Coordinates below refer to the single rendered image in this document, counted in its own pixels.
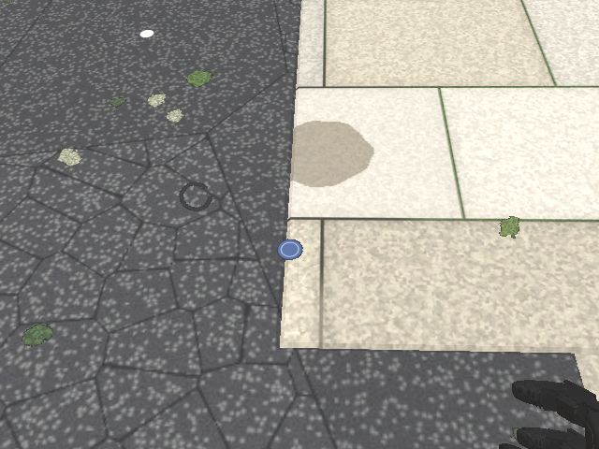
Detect robot right hand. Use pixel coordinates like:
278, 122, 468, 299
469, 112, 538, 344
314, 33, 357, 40
499, 380, 599, 449

